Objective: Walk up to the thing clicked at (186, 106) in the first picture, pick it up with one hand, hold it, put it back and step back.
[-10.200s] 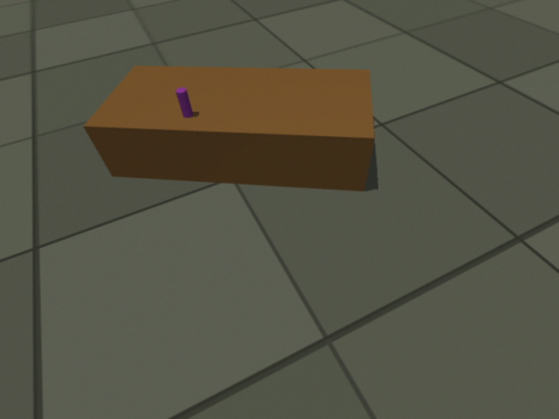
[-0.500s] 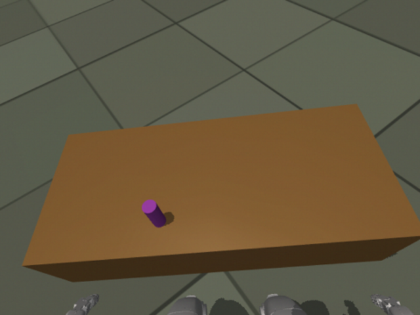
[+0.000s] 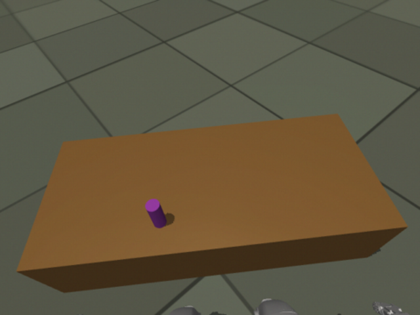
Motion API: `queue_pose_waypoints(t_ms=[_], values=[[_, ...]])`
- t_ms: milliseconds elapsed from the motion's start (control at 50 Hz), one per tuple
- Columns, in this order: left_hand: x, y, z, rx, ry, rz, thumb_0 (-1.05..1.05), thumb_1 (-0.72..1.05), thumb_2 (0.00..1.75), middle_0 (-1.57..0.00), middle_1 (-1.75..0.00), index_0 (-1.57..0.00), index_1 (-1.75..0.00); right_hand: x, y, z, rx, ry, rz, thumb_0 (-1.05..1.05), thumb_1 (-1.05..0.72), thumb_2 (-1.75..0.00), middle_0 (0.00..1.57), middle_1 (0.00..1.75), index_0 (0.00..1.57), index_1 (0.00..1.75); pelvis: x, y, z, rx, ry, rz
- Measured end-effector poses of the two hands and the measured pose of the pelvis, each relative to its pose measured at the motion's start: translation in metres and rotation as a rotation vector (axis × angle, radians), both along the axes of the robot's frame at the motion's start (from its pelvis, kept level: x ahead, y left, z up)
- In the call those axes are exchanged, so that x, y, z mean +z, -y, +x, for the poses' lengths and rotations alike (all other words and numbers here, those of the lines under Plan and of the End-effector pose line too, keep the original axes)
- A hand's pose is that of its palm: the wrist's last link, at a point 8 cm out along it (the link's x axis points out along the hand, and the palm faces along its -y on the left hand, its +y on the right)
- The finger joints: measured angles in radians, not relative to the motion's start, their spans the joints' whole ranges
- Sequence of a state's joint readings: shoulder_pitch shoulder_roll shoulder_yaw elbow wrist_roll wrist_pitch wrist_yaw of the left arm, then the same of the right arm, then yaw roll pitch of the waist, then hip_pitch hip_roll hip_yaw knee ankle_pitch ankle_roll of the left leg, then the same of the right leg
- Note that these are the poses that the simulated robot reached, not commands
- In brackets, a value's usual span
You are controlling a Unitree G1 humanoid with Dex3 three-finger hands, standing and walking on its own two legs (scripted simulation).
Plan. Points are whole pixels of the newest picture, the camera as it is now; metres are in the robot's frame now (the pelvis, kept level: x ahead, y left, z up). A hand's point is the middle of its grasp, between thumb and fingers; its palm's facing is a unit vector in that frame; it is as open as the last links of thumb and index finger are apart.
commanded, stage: walk up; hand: left
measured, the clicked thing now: (156, 214) +0.50 +0.23 -0.35
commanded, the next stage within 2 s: stand in 1.54 s
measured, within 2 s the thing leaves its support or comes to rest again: neither
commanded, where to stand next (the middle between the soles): +0.08 +0.01 m, yaw +3 degrees
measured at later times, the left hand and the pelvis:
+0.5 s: hand out of the picture +0.06 +0.26 -0.12, palm faces +0.00 -0.94 -0.34, open 7.4 cm; pelvis -0.01 +0.00 +0.03, yaw +1 degrees
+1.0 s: hand out of the picture +0.13 +0.25 -0.11, palm faces -0.01 -0.93 -0.35, open 7.4 cm; pelvis +0.03 +0.00 +0.04, yaw +1 degrees
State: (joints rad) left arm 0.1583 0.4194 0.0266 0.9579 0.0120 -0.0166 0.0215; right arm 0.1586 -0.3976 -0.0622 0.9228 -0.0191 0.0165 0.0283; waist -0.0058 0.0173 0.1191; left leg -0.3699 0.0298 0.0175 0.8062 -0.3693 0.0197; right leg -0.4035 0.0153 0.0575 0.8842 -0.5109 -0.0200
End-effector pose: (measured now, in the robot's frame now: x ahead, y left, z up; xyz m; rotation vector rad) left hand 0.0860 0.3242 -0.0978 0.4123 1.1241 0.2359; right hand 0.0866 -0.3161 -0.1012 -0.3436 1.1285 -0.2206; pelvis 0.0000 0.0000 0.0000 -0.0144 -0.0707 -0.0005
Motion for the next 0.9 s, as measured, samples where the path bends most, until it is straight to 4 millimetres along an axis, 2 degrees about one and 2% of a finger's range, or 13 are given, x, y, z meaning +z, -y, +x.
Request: queue_pose_waypoints(t_ms=[80,200,300,360,600,740,900], values=[[0.002,-0.004,-0.018,0.024,-0.006,0.004,0.01,0.9,0.89,-0.21,-0.3,-0.21,-0.3,-0.003,-0.009,-0.017,-0.002,-0.036,0.029,0.01,-0.9,-0.9,0.21,0.3,0.2,0.3,0.003,0.004,-0.008,-0.01,-0.001,-0.006],[0.007,0.005,-0.046,0.029,-0.072,-0.027,0.01,0.9,0.89,-0.21,-0.3,-0.21,-0.3,-0.004,-0.019,-0.032,-0.013,-0.054,0.064,0.01,-0.9,-0.9,0.21,0.3,0.2,0.3,0.013,-0.003,-0.016,-0.001,0.005,0.01],[0.013,0.012,-0.046,0.037,-0.076,-0.068,0.01,0.9,0.89,-0.21,-0.3,-0.21,-0.3,0.002,-0.026,-0.043,-0.01,-0.088,0.073,0.01,-0.9,-0.9,0.21,0.3,0.2,0.3,0.024,-0.008,-0.018,0.003,-0.007,0.002],[0.014,0.014,-0.043,0.043,-0.062,-0.08,0.01,0.9,0.89,-0.21,-0.3,-0.21,-0.3,0.006,-0.027,-0.044,-0.003,-0.105,0.073,0.01,-0.9,-0.9,0.21,0.3,0.2,0.3,0.027,-0.006,-0.017,0.008,-0.01,0.004],[0.015,0.022,-0.022,0.048,-0.072,-0.1,0.01,0.9,0.89,-0.21,-0.3,-0.21,-0.3,0.019,-0.019,-0.013,-0.01,-0.08,0.05,0.01,-0.9,-0.9,0.21,0.3,0.2,0.3,0.035,-0.003,0.002,0.011,-0.028,0.002],[0.019,0.025,0.0,0.05,-0.066,-0.1,0.01,0.9,0.89,-0.21,-0.3,-0.21,-0.3,0.022,-0.02,0.011,-0.01,-0.065,0.055,0.01,-0.9,-0.9,0.21,0.3,0.2,0.3,0.039,-0.001,0.017,0.011,-0.034,0.008],[0.025,0.028,0.025,0.035,-0.048,-0.089,0.01,0.9,0.89,-0.21,-0.3,-0.21,-0.3,0.022,-0.022,0.032,-0.017,-0.043,0.069,0.01,-0.9,-0.9,0.21,0.3,0.2,0.3,0.041,0.0,0.026,0.01,-0.034,0.01]])
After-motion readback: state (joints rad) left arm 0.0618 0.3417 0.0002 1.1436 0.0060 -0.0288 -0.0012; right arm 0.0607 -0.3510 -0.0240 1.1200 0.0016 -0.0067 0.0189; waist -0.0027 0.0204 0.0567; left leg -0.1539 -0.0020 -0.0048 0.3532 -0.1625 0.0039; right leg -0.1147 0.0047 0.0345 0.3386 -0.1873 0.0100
